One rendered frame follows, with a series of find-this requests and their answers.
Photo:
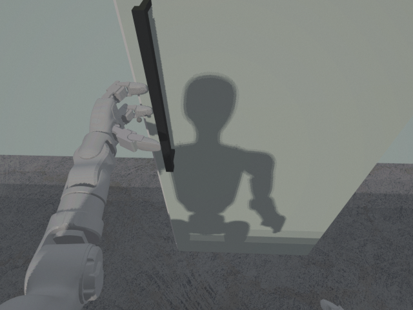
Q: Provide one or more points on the handle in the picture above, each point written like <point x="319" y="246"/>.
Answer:
<point x="146" y="46"/>

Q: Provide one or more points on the left robot forearm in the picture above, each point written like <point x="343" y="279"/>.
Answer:
<point x="79" y="216"/>

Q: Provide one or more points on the left robot hand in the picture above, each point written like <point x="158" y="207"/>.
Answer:
<point x="105" y="116"/>

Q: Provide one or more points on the fridge door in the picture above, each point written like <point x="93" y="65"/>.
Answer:
<point x="277" y="111"/>

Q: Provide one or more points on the robot left upper arm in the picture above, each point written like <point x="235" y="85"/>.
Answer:
<point x="62" y="277"/>

